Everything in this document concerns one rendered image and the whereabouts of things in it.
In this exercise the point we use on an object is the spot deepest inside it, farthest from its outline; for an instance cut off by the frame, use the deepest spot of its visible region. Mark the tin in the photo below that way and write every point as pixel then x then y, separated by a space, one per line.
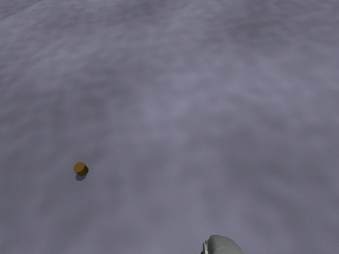
pixel 81 169

